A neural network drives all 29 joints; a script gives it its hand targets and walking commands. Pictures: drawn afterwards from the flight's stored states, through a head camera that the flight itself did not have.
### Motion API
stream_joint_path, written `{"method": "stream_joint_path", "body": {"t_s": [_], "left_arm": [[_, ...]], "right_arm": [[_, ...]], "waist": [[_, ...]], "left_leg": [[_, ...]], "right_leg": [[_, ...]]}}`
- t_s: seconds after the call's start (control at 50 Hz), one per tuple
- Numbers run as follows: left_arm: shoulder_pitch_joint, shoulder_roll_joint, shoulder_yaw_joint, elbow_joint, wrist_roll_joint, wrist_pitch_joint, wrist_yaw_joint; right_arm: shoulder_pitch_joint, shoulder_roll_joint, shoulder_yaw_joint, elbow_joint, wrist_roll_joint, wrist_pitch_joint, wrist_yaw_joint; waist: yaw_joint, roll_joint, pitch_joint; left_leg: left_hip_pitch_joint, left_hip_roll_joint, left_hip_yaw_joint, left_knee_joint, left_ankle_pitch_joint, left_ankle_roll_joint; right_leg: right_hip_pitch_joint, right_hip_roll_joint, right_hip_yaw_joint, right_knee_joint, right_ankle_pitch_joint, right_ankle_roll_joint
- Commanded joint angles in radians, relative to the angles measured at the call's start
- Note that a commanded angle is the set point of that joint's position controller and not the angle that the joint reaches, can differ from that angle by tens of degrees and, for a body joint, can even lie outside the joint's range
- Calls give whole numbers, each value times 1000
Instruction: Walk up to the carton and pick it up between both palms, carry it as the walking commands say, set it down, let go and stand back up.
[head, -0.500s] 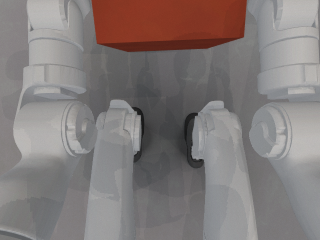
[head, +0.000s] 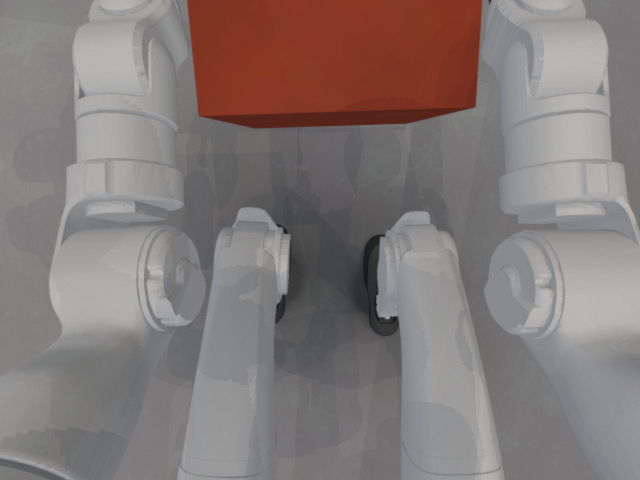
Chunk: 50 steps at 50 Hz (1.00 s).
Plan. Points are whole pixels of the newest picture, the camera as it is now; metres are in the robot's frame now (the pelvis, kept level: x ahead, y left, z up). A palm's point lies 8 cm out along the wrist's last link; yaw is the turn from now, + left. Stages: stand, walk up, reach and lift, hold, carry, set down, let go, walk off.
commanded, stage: reach and lift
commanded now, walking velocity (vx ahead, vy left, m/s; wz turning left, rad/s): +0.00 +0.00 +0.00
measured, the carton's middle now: (330, 17) +0.55 +0.01 -0.14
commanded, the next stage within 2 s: none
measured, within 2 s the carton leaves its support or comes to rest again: neither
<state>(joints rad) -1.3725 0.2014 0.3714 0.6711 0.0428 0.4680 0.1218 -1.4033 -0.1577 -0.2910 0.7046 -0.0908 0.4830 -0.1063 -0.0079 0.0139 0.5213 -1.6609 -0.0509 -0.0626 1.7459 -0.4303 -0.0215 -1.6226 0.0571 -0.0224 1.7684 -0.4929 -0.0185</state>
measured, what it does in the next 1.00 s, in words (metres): rises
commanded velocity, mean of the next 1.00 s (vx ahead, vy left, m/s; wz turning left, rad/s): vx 0.00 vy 0.00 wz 0.00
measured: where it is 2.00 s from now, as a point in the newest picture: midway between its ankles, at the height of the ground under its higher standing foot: (327, 297)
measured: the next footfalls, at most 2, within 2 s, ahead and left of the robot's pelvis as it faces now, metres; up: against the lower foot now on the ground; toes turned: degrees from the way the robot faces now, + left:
none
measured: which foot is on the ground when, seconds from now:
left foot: down 0.00-1.00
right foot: down 0.00-1.00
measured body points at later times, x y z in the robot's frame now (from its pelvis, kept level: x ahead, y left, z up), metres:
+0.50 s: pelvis +0.00 +0.00 +0.06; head +0.30 +0.00 +0.39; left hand +0.54 +0.17 -0.01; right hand +0.55 -0.14 +0.00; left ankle +0.17 +0.12 -0.47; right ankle +0.15 -0.11 -0.47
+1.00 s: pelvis +0.08 +0.00 +0.14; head +0.22 +0.00 +0.56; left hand +0.52 +0.16 +0.13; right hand +0.53 -0.14 +0.13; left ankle +0.17 +0.12 -0.47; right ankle +0.15 -0.11 -0.47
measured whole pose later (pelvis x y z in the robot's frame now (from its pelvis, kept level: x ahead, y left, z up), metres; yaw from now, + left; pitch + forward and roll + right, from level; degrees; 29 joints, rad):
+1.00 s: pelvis +0.08 +0.00 +0.14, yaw +1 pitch +28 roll -1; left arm -0.83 -0.04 0.48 0.71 0.27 0.42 0.05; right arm -0.86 0.06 -0.43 0.73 -0.32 0.46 -0.01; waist -0.01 0.01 -0.19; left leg -1.34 -0.04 -0.08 1.23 -0.39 -0.02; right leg -1.30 0.06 -0.01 1.24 -0.44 -0.02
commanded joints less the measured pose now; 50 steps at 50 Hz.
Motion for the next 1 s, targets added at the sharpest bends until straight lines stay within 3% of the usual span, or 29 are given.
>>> {"method": "stream_joint_path", "body": {"t_s": [0.0, 0.02, 0.06, 0.1, 0.12, 0.14, 0.16, 0.18, 0.22, 0.26, 0.3, 0.36, 0.38, 0.42, 0.46, 0.5, 0.52, 0.58, 0.6, 0.64, 0.66, 0.68, 0.72, 0.74, 0.82, 0.86, 0.88, 0.94, 0.98], "left_arm": [[-639, -1292, -549, -197, -155, -20, -322], [-676, -1291, -563, -195, -178, -17, -326], [-662, -1286, -551, -183, -167, -10, -319], [-602, -1332, -559, -142, -154, -8, -323], [-606, -1324, -551, -162, -152, -14, -325], [-665, -1287, -558, -207, -145, -22, -326], [-649, -1322, -588, -235, -167, -16, -321], [-644, -1276, -528, -161, -133, -18, -320], [-588, -1326, -535, -126, -141, -15, -329], [-615, -1369, -611, -209, -170, -19, -333], [-626, -1353, -642, -273, -197, -21, -331], [-544, -1336, -579, -149, -150, -11, -324], [-513, -1343, -580, -121, -123, -9, -331], [-507, -1352, -618, -193, -165, -24, -334], [-541, -1329, -597, -195, -151, -28, -332], [-565, -1357, -638, -217, -169, -30, -333], [-492, -1329, -588, -150, -131, -26, -333], [-447, -1348, -613, -184, -120, -41, -336], [-486, -1371, -619, -177, -142, -41, -338], [-430, -1384, -601, -134, -119, -42, -349], [-414, -1377, -592, -116, -96, -45, -349], [-368, -1378, -560, -71, -78, -38, -352], [-324, -1436, -562, -36, -73, -39, -356], [-266, -1429, -533, -21, -45, -42, -354], [-93, -1435, -364, 143, 43, -48, -358], [-77, -1420, -325, 102, 74, -54, -360], [-19, -1399, -281, 128, 94, -54, -361], [94, -1334, -160, 182, 197, -47, -359], [54, -1371, -276, 82, 139, -66, -368]], "right_arm": [[-671, 1221, 467, -265, 243, -67, 324], [-649, 1212, 465, -254, 220, -56, 322], [-621, 1197, 449, -220, 211, -50, 322], [-596, 1204, 432, -211, 221, -60, 331], [-604, 1211, 446, -232, 224, -66, 329], [-566, 1229, 436, -176, 202, -56, 334], [-604, 1233, 465, -250, 229, -61, 336], [-555, 1217, 406, -134, 189, -50, 335], [-596, 1235, 441, -201, 209, -57, 343], [-548, 1233, 453, -243, 210, -68, 338], [-578, 1232, 502, -316, 236, -67, 334], [-522, 1238, 452, -213, 204, -56, 338], [-551, 1226, 462, -227, 211, -66, 341], [-566, 1232, 531, -329, 237, -76, 338], [-500, 1233, 484, -220, 213, -66, 334], [-482, 1254, 488, -234, 197, -66, 337], [-489, 1249, 483, -203, 198, -62, 338], [-389, 1283, 485, -189, 194, -74, 347], [-373, 1271, 467, -155, 172, -70, 349], [-324, 1280, 428, -124, 138, -74, 350], [-295, 1284, 410, -96, 127, -72, 351], [-333, 1307, 439, -157, 142, -77, 354], [-267, 1284, 390, -90, 90, -81, 357], [-274, 1289, 411, -123, 113, -98, 363], [-164, 1310, 306, -19, 41, -87, 358], [-35, 1282, 220, 38, -23, -89, 352], [10, 1294, 205, 68, -44, -83, 349], [136, 1222, 73, 193, -151, -69, 357], [130, 1263, 156, 90, -122, -85, 352]], "waist": [[64, 66, -2527], [27, 38, -2560], [26, 58, -2514], [27, 75, -2452], [57, 85, -2483], [34, 82, -2452], [33, 70, -2547], [38, 61, -2383], [67, 55, -2420], [4, 98, -2513], [14, 91, -2632], [36, 55, -2412], [40, 85, -2373], [50, 63, -2499], [26, 77, -2382], [-8, 59, -2447], [35, 61, -2328], [50, 91, -2311], [5, 82, -2285], [-2, 68, -2169], [9, 101, -2086], [44, 60, -2080], [-16, 80, -1958], [36, 104, -1886], [38, 32, -1498], [-4, 66, -1393], [25, 56, -1330], [26, 53, -1166], [-8, 57, -1284]], "left_leg": [[782, -116, 94, -195, 192, 12], [786, -122, 93, -206, 190, 5], [795, -117, 87, -224, 168, 6], [805, -111, 81, -247, 180, 1], [809, -115, 99, -241, 207, 4], [787, -113, 81, -257, 153, 2], [885, -118, 84, -272, 181, 5], [784, -107, 77, -271, 116, 5], [809, -105, 93, -287, 125, 7], [899, -113, 68, -300, 182, -8], [962, -123, 79, -303, 240, -4], [898, -108, 69, -355, 128, 2], [880, -109, 61, -364, 142, 0], [953, -117, 60, -352, 249, 9], [882, -112, 67, -373, 171, 9], [959, -110, 50, -404, 170, 0], [910, -101, 51, -421, 139, 14], [959, -106, 64, -424, 201, 13], [956, -101, 52, -437, 185, 1], [918, -97, 50, -473, 131, 6], [902, -94, 46, -487, 105, 7], [924, -102, 60, -500, 123, 20], [887, -98, 40, -525, 93, 0], [889, -99, 45, -533, 96, 10], [787, -101, 34, -607, 83, 34], [760, -102, 41, -649, 109, 18], [761, -107, 44, -682, 148, 24], [743, -89, 36, -738, 99, 21], [850, -90, 18, -763, 176, 20]], "right_leg": [[601, 122, -3, -231, 196, 7], [624, 123, -8, -250, 199, 5], [600, 122, -5, -261, 170, 2], [578, 121, -6, -283, 175, 4], [628, 119, 10, -285, 203, 3], [583, 119, 5, -291, 155, 2], [651, 129, -9, -301, 176, 5], [550, 121, 3, -309, 108, -1], [626, 118, 14, -335, 114, 0], [668, 119, 1, -327, 198, -2], [768, 123, 10, -352, 242, 3], [686, 117, 16, -383, 129, 2], [650, 116, 3, -380, 145, 5], [771, 111, 27, -391, 242, 6], [762, 107, 35, -413, 182, 11], [772, 115, 18, -432, 190, 6], [744, 104, 30, -443, 153, 8], [752, 109, 34, -457, 206, 9], [756, 106, 34, -474, 208, 1], [739, 105, 28, -499, 158, 3], [705, 100, 35, -502, 135, -1], [758, 102, 34, -528, 152, 10], [700, 103, 26, -540, 130, -3], [680, 99, 29, -543, 127, -3], [645, 84, 48, -639, 105, 10], [646, 82, 52, -674, 149, 2], [680, 72, 49, -701, 189, 10], [599, 69, 49, -750, 115, -2], [710, 69, 55, -781, 205, 3]]}}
